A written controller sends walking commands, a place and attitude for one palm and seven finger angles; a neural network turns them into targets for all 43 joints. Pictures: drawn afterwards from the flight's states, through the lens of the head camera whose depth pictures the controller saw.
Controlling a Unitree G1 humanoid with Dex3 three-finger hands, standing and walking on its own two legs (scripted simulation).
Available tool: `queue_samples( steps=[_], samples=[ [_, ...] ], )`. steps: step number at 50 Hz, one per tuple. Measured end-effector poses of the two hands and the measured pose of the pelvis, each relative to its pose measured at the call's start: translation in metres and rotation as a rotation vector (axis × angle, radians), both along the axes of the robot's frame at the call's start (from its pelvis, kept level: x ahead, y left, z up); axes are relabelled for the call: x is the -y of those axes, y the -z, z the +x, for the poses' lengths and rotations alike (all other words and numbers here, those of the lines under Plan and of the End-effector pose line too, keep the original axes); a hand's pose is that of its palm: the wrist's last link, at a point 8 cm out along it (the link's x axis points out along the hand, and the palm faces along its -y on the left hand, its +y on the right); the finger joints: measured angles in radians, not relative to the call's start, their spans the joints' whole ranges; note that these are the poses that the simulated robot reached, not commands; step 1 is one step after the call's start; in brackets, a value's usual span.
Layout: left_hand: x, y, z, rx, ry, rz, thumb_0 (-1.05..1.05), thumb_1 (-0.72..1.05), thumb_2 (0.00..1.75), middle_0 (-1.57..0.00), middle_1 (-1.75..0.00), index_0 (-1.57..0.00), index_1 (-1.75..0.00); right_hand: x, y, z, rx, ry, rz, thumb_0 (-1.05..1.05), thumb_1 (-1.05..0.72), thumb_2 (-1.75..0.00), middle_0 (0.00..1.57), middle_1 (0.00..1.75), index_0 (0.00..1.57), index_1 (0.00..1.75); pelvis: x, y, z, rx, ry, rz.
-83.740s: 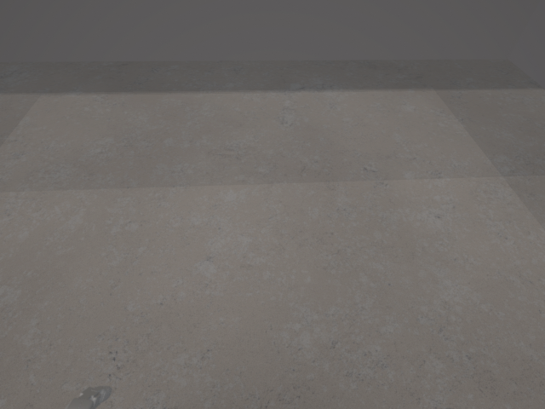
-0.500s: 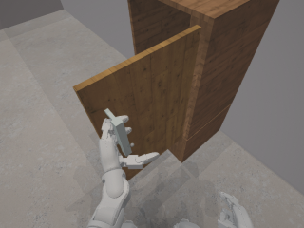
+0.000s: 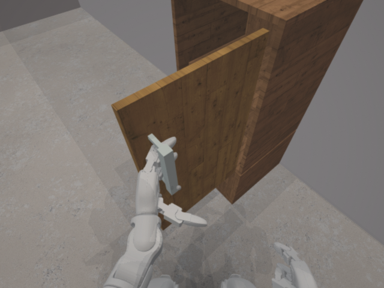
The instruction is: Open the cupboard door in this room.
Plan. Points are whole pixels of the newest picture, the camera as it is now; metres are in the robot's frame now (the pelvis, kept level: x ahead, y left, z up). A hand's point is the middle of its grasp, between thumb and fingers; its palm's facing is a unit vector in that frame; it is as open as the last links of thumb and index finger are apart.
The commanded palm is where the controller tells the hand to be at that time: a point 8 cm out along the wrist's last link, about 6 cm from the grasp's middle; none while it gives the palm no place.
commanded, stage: slide the hand sideways off the handle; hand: left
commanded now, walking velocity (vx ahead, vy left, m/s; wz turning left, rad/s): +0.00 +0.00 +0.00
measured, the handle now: (163, 166) +0.35 +0.08 +0.05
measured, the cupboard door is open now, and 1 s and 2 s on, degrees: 90 91 91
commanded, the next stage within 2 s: draw the hand back to the body in 1.10 s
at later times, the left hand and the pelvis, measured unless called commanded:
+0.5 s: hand (162, 211) +0.25 +0.07 +0.06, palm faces -0.14 -0.99 -0.02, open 16.3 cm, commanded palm +0.23 +0.13 +0.06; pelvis +0.01 +0.01 +0.00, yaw -1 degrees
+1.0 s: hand (137, 227) +0.22 +0.11 +0.05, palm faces -0.09 -0.99 -0.04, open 16.2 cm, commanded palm +0.19 +0.18 +0.06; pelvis +0.02 -0.01 -0.01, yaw +0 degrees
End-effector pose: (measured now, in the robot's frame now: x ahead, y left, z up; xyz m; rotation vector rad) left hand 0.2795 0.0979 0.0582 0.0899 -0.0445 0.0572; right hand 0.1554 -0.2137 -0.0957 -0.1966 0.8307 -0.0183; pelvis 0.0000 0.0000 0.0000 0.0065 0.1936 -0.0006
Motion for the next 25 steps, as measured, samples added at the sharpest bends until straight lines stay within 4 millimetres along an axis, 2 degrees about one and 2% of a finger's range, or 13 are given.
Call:
queue_samples(
  steps=[3,6,11,17,25],
  samples=[
    [-0.009,-0.001,-0.001,-0.002,0.21,0.068,-0.01,-0.5,0.3,-0.29,-0.44,-0.23,-0.46,0.001,-0.001,-0.002,0.012,0.01,-0.005,0.01,-0.9,-0.9,0.2,0.3,0.2,0.3,-0.002,0.001,-0.002,0.009,-0.005,-0.004],
    [-0.011,-0.002,-0.001,-0.054,0.311,0.001,-0.01,-0.5,0.3,-0.24,-0.38,-0.2,-0.39,0.002,-0.004,-0.003,0.036,0.035,0.001,0.01,-0.9,-0.9,0.2,0.3,0.2,0.3,-0.007,-0.002,-0.003,0.024,-0.004,-0.011],
    [-0.007,-0.003,-0.006,-0.091,0.257,-0.151,-0.01,-0.5,0.3,-0.18,-0.33,-0.18,-0.34,0.001,-0.016,-0.003,0.077,0.049,0.004,0.01,-0.91,-0.9,0.2,0.3,0.2,0.3,-0.012,-0.006,0.0,0.025,0.01,-0.004],
    [-0.01,-0.002,-0.019,-0.039,0.217,-0.107,-0.01,-0.5,0.3,-0.15,-0.31,-0.18,-0.32,0.0,-0.021,0.005,0.1,0.028,0.002,0.01,-0.9,-0.9,0.2,0.3,0.2,0.3,-0.011,-0.001,0.005,0.009,0.021,0.001],
    [-0.03,0.001,-0.038,-0.07,0.2,-0.065,-0.01,-0.5,0.3,-0.17,-0.31,-0.16,-0.31,-0.003,-0.016,0.018,0.109,0.017,0.014,0.01,-0.9,-0.9,0.2,0.3,0.2,0.3,-0.011,0.004,0.009,0.003,0.015,-0.008]
  ],
)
